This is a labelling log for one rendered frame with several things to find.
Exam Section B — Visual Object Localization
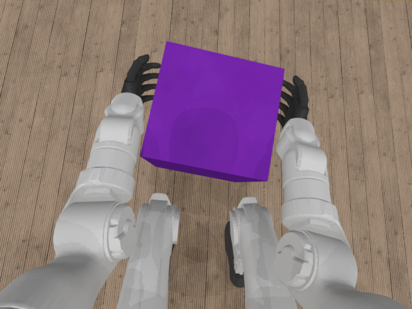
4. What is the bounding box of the left robot upper arm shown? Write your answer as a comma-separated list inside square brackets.
[0, 201, 137, 309]

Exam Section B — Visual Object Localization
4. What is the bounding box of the robot right forearm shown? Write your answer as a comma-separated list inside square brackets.
[276, 118, 351, 249]

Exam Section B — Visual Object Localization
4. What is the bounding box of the carton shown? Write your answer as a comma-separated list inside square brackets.
[140, 41, 285, 182]

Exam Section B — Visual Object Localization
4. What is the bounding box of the robot thigh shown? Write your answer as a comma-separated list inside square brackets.
[117, 200, 180, 309]
[230, 203, 297, 309]

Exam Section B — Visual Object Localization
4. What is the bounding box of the left robot hand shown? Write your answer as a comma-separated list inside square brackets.
[121, 54, 161, 103]

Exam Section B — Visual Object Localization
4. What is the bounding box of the right robot thigh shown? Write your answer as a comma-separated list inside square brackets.
[230, 203, 297, 309]

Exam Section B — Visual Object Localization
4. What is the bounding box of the left robot thigh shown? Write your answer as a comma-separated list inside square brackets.
[117, 200, 180, 309]

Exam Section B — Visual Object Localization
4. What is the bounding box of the robot left forearm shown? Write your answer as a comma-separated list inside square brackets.
[53, 93, 144, 249]

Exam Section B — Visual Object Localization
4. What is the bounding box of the right robot hand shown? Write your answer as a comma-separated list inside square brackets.
[277, 75, 309, 129]

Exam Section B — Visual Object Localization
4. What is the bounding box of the right robot upper arm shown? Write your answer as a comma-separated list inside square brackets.
[273, 229, 408, 309]

